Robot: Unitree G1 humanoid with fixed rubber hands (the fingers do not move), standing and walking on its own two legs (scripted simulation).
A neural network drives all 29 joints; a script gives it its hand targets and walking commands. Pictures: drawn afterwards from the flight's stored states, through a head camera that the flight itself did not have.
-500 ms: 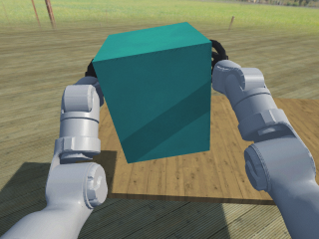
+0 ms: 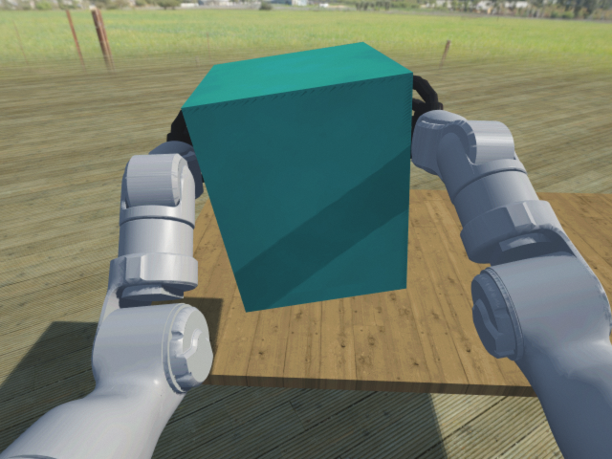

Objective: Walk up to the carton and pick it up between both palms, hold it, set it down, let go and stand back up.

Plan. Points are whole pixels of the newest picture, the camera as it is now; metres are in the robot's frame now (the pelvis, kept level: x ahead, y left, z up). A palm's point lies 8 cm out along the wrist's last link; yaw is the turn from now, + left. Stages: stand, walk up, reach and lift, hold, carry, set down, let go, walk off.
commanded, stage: hold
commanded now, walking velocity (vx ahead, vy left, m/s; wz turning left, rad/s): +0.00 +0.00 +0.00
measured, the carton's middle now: (306, 172) +0.38 +0.00 +0.28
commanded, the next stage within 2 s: none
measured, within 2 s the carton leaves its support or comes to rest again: neither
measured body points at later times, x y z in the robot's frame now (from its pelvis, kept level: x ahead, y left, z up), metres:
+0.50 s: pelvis +0.00 -0.01 +0.00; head -0.09 +0.01 +0.44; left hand +0.39 +0.16 +0.30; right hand +0.39 -0.14 +0.33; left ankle +0.02 +0.12 -0.75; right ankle +0.01 -0.11 -0.75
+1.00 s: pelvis +0.00 +0.00 +0.00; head -0.09 +0.01 +0.44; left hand +0.39 +0.16 +0.30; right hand +0.39 -0.14 +0.33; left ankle +0.02 +0.12 -0.75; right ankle +0.01 -0.11 -0.75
